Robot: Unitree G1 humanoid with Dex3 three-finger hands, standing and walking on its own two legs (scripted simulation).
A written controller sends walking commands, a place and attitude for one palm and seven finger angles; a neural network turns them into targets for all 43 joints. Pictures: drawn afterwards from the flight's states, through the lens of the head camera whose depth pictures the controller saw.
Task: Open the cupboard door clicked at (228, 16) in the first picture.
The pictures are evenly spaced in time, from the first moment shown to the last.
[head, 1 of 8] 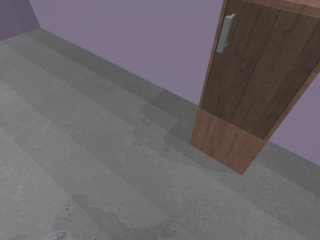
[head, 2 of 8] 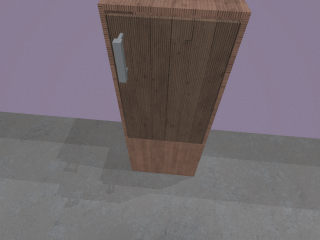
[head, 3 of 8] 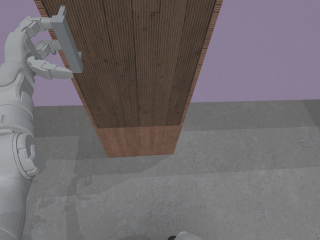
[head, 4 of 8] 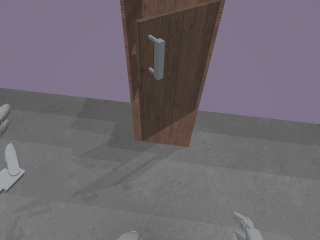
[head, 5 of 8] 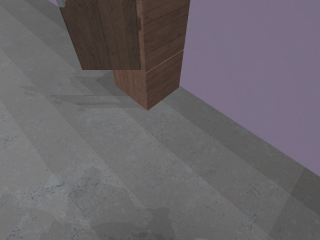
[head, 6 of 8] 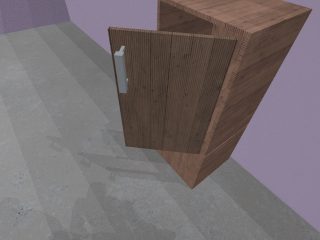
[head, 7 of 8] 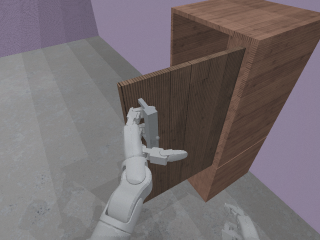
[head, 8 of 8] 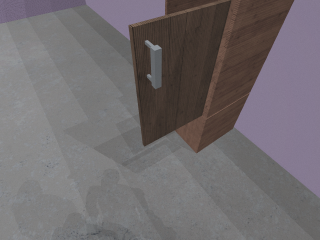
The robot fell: no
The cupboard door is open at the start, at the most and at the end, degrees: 0 90 88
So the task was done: yes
